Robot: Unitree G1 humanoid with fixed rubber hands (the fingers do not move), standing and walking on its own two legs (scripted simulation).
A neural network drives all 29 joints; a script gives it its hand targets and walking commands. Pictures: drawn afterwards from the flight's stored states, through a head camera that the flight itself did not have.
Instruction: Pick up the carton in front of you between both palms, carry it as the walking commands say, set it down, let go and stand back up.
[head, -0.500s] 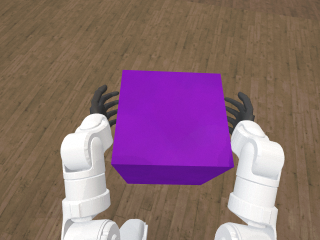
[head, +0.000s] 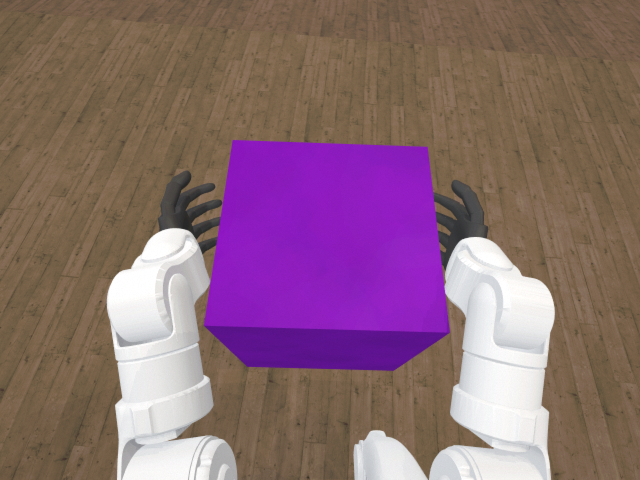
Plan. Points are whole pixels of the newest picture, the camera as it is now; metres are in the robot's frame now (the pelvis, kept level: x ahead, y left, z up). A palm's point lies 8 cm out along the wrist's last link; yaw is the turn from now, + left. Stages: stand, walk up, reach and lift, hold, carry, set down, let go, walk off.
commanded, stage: carry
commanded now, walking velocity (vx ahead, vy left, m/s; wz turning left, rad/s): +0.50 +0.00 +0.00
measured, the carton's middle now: (324, 272) +0.36 -0.02 +0.06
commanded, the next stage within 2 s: none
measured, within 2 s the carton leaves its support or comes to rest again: neither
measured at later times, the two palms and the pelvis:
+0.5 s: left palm (200, 68) +0.62 +0.15 +0.19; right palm (413, 69) +0.64 -0.16 +0.18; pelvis +0.29 -0.02 +0.03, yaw +1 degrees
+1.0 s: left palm out of the picture +0.92 +0.14 +0.20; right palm out of the picture +0.92 -0.16 +0.20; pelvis +0.58 -0.03 +0.06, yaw +1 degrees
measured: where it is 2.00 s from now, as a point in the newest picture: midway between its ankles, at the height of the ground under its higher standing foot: (302, 199)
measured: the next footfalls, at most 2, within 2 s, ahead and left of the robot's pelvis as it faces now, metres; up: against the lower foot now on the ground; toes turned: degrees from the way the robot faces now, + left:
right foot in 0.12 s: +0.25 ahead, -0.12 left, +0.04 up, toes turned -6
left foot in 0.54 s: +0.49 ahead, +0.09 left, +0.06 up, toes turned +7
